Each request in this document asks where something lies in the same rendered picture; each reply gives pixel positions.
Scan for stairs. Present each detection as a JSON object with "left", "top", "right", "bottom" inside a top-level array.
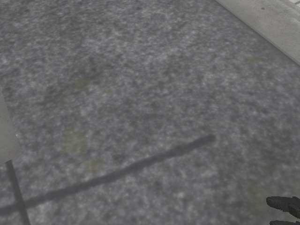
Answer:
[{"left": 267, "top": 0, "right": 300, "bottom": 22}]

